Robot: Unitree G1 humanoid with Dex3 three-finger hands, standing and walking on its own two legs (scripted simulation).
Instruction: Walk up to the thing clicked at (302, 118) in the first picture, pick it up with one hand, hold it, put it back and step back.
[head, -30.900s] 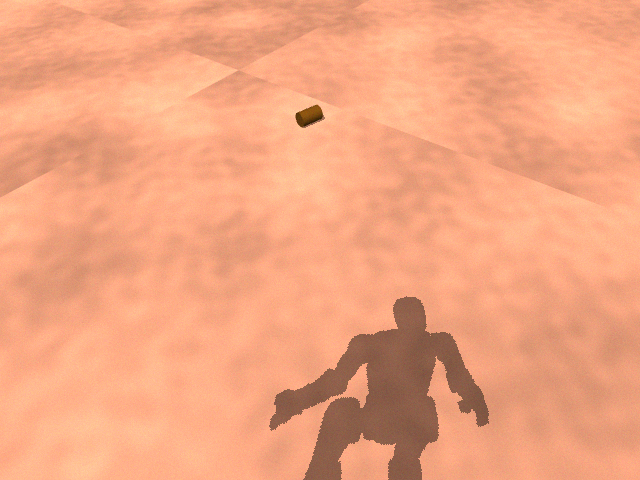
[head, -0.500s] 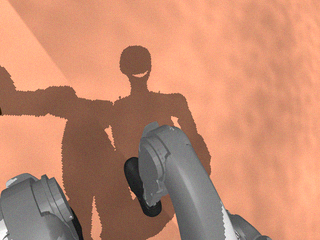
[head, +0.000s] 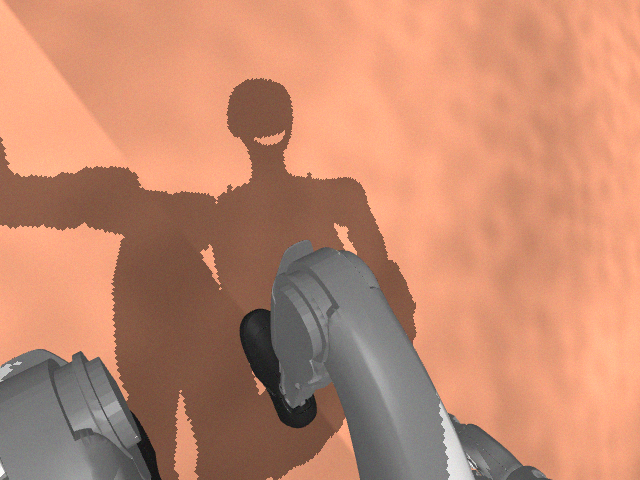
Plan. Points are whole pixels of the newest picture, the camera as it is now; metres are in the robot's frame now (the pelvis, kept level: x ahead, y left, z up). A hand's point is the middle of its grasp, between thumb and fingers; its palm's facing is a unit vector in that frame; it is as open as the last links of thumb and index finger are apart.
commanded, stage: open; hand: left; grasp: from above
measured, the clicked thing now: out of the picture +0.50 +0.30 -0.27
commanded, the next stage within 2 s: withdraw in 0.34 s
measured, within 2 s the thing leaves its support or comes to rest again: neither
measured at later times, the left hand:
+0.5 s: hand out of the picture +0.48 +0.29 -0.25, palm faces -0.46 -0.10 -0.88, open 13.0 cm
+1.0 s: hand out of the picture +0.47 +0.32 -0.06, palm faces -0.46 -0.10 -0.88, open 13.4 cm
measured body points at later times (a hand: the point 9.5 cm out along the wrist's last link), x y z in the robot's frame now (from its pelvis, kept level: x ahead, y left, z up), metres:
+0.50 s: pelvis +0.00 +0.00 +0.00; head +0.29 +0.12 +0.32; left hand +0.50 +0.30 -0.20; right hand +0.03 -0.25 -0.04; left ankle +0.06 +0.12 -0.28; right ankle +0.12 -0.11 -0.28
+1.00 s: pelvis +0.00 +0.00 +0.06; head +0.22 +0.06 +0.44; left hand +0.49 +0.32 -0.01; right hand +0.09 -0.26 -0.06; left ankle +0.06 +0.12 -0.28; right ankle +0.12 -0.11 -0.28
